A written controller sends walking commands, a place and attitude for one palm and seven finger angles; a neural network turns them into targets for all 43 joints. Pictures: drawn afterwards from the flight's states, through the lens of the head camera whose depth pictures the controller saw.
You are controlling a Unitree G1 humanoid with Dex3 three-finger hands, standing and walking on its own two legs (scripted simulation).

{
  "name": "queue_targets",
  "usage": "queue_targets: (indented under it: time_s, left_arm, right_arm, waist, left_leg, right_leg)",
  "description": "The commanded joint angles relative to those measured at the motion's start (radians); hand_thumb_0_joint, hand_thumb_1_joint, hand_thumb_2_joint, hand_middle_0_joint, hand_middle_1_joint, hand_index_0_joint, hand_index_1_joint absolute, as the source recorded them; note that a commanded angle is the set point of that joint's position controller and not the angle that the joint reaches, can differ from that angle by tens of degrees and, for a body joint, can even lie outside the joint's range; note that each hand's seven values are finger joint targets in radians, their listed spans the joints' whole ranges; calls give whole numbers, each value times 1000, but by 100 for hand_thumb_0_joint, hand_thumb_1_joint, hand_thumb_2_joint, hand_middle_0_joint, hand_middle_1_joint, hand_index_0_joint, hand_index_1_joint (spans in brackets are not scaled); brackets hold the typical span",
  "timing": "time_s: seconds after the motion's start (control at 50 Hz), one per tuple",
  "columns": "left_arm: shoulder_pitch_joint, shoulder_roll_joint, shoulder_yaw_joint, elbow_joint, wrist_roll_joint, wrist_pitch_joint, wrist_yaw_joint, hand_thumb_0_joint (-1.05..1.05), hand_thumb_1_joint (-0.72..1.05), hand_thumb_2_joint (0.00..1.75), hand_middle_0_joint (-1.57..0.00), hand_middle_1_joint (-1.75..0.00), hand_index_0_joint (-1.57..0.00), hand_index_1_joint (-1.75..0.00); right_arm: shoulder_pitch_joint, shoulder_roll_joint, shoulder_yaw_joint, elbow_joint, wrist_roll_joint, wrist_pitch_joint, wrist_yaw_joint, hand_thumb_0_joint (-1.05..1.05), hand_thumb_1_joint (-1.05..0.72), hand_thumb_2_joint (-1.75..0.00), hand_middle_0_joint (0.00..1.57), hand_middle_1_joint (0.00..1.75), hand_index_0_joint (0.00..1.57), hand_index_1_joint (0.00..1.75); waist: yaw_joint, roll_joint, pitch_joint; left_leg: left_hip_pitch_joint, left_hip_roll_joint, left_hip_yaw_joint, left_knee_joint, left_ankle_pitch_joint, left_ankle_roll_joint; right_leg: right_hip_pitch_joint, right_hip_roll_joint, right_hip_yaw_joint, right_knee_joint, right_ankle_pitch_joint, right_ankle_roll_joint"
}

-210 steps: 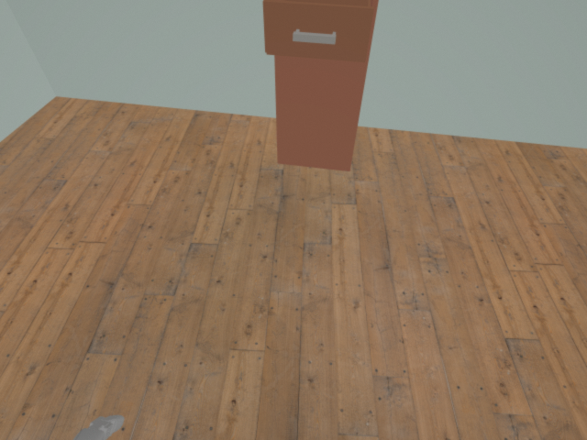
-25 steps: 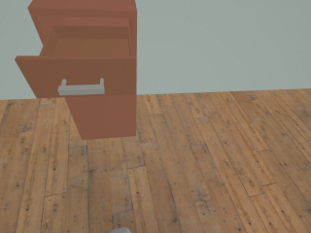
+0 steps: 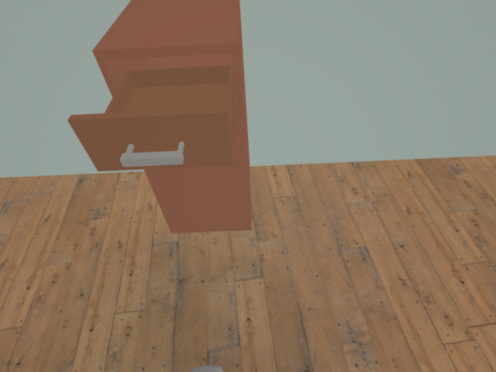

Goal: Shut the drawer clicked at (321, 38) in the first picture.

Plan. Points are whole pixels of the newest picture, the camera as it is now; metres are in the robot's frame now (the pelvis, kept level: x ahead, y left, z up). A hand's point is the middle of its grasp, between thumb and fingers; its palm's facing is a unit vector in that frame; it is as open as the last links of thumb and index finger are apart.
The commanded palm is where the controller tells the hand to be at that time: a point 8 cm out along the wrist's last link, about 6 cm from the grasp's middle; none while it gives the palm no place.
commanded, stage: take the last steps up to it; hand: left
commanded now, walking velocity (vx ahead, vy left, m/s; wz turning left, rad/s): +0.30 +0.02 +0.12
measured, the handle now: (154, 152) +0.56 +0.25 +0.02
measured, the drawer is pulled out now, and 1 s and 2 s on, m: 0.28 0.28 0.28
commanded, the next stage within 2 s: come to a stop and stand still in 0.94 s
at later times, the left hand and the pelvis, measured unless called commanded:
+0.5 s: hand out of the picture +0.02 +0.23 -0.18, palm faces +0.11 -0.98 -0.15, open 7.4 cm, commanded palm none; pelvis +0.06 +0.06 +0.00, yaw +2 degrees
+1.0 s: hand (171, 308) +0.28 +0.19 -0.16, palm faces +0.09 -0.97 -0.22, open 7.2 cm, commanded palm none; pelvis +0.21 +0.01 +0.00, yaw +2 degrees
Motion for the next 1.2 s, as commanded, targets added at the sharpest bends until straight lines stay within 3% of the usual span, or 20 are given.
queue_targets:
  time_s: [0.0, 0.14, 0.22, 0.24, 0.28, 0.3, 0.36, 0.44, 0.66, 0.7, 0.72, 0.74, 0.76, 0.78, 0.84, 0.92, 1.04, 1.1, 1.16, 1.18]
  left_arm:
    - [94, 166, 32, -19, 6, -45, 5, 0, 90, 90, -20, -30, -20, -30]
    - [198, 187, 38, 52, 18, -58, -11, 0, 90, 90, -20, -30, -20, -30]
    - [140, 187, 38, 69, 6, -52, -16, 0, 90, 90, -20, -30, -20, -30]
    - [125, 163, 32, 71, -2, -49, -19, 0, 90, 90, -20, -30, -20, -30]
    - [83, 72, 9, 21, 0, -45, -31, 0, 90, 90, -20, -30, -20, -30]
    - [15, 94, 15, -6, 8, -43, -29, 0, 90, 90, -20, -30, -20, -30]
    - [14, 92, 23, 37, 15, -37, -44, 0, 90, 90, -20, -30, -20, -30]
    - [67, 69, 21, 67, 10, -31, -48, 0, 90, 90, -20, -30, -20, -30]
    - [-128, 67, 25, -15, 2, -38, -51, 0, 90, 90, -20, -30, -20, -30]
    - [20, 96, 36, 30, 5, -52, -46, 0, 90, 90, -20, -30, -20, -30]
    - [148, 145, 48, 70, 11, -66, -40, 0, 90, 90, -20, -30, -20, -30]
    - [266, 243, 76, 98, 16, -77, -27, 0, 90, 90, -20, -30, -20, -30]
    - [312, 295, 77, 110, -6, -74, -25, 0, 90, 90, -20, -30, -20, -30]
    - [225, 262, 70, 90, -12, -67, -17, 0, 90, 90, -20, -30, -20, -30]
    - [26, 150, 37, 41, -8, -68, -10, 0, 90, 90, -20, -30, -20, -30]
    - [-6, 105, 18, 39, 2, -73, -7, 0, 90, 90, -20, -30, -20, -30]
    - [35, 136, 24, 57, 5, -67, -10, 0, 90, 90, -20, -30, -20, -30]
    - [23, 123, 12, 73, -3, -53, -4, 0, 90, 90, -20, -30, -20, -30]
    - [98, 64, -8, 96, -16, -34, 1, 0, 90, 90, -20, -30, -20, -30]
    - [117, 59, -8, 101, -9, -26, 4, 0, 90, 90, -20, -30, -20, -30]
  right_arm:
    - [-23, -35, -2, -59, 0, -37, 8, 0, -90, -90, 20, 30, 20, 30]
    - [-107, -20, 9, -79, 0, -66, 17, 0, -90, -90, 20, 30, 20, 30]
    - [20, -7, 22, -27, 4, -90, 9, 0, -90, -90, 20, 30, 20, 30]
    - [90, -33, 19, 2, 6, -101, 1, 0, -90, -90, 20, 30, 20, 30]
    - [268, -201, -21, 39, -1, -102, -15, 0, -90, -90, 20, 30, 20, 30]
    - [279, -206, -20, 39, -4, -94, -20, 0, -90, -90, 20, 30, 20, 30]
    - [147, -85, 16, 21, 1, -111, -30, 0, -90, -90, 20, 30, 20, 30]
    - [166, -58, 23, 36, 9, -141, -36, 0, -90, -90, 20, 30, 20, 30]
    - [235, -74, 10, 98, -8, -132, -35, 0, -90, -90, 20, 30, 20, 30]
    - [222, -76, 11, 104, -2, -130, -34, 0, -90, -90, 20, 30, 20, 30]
    - [225, -63, 14, 103, 8, -133, -28, 0, -90, -90, 20, 30, 20, 30]
    - [267, -6, 21, 84, 18, -137, -19, 0, -90, -90, 20, 30, 20, 30]
    - [247, -11, 25, 60, 22, -130, -24, 0, -90, -90, 20, 30, 20, 30]
    - [229, -21, 16, 57, 22, -120, -29, 0, -90, -90, 20, 30, 20, 30]
    - [162, 23, 17, 61, 6, -96, -18, 0, -90, -90, 20, 30, 20, 30]
    - [217, 52, 22, 78, 0, -67, -12, 0, -90, -90, 20, 30, 20, 30]
    - [81, 44, 29, 28, 4, -78, -3, 0, -90, -90, 20, 30, 20, 30]
    - [98, 49, 44, 53, 10, -89, -17, 0, -90, -90, 20, 30, 20, 30]
    - [88, -60, 41, 53, 10, -106, -33, 0, -90, -90, 20, 30, 20, 30]
    - [60, -77, 36, 44, 10, -97, -35, 0, -90, -90, 20, 30, 20, 30]
  waist:
    - [33, -161, 23]
    - [82, -208, 64]
    - [14, -166, 20]
    - [-15, -79, -8]
    - [-90, 291, -16]
    - [-100, 193, 59]
    - [-41, 119, 169]
    - [0, 54, 100]
    - [-24, 77, 124]
    - [52, 16, 42]
    - [105, -54, -43]
    - [133, -280, -176]
    - [123, -304, -214]
    - [96, -201, -142]
    - [21, -105, 39]
    - [-36, -151, 40]
    - [10, -129, 38]
    - [-6, -99, 5]
    - [26, 117, -36]
    - [36, 68, 6]
  left_leg:
    - [-85, 53, 18, 14, 13, -19]
    - [-38, 74, 67, -220, -53, 8]
    - [278, 35, 133, -515, 81, 21]
    - [426, 52, 106, -595, 106, 24]
    - [597, 410, -360, -773, -70, 169]
    - [520, 456, -404, -816, -129, 225]
    - [343, 345, -228, -846, -56, 182]
    - [407, 287, -68, -809, 355, 181]
    - [412, 300, 1, -706, 512, 173]
    - [374, 260, 49, -511, 640, 134]
    - [267, 207, 83, -317, 582, 98]
    - [51, 78, 161, -20, 173, 48]
    - [-29, 25, 82, 224, -215, 42]
    - [-47, 75, 13, 300, -176, 50]
    - [-27, 150, -7, 276, 8, 37]
    - [66, 149, 44, 92, 76, 0]
    - [87, 129, 71, -224, 80, -16]
    - [285, 97, 74, -482, 218, -26]
    - [322, 278, -84, -620, 570, 54]
    - [264, 302, -84, -626, 546, 77]
  right_leg:
    - [108, -237, 175, -224, 230, -90]
    - [124, -280, 242, -288, -38, -133]
    - [-17, -203, 136, -191, -69, -82]
    - [-103, -156, 87, -101, -81, -47]
    - [-430, 1, -63, 333, -276, 36]
    - [-497, -19, 11, 467, -294, 20]
    - [-472, -79, 77, 582, -97, 15]
    - [-439, -74, 59, 571, 30, 43]
    - [-278, -28, -11, 159, 49, 9]
    - [-44, 18, -40, 49, 117, -8]
    - [176, -23, 25, 15, 170, -33]
    - [400, -279, 353, -54, 264, -119]
    - [396, -407, 537, -163, 394, -197]
    - [302, -397, 476, -188, 323, -216]
    - [-43, -296, 273, -262, 155, -140]
    - [-168, -222, 113, -308, 151, -110]
    - [-81, -226, 149, -307, 95, -137]
    - [-96, -170, 96, -195, 215, -89]
    - [-50, -53, 41, -94, 68, 26]
    - [-13, -46, 35, -95, 21, 35]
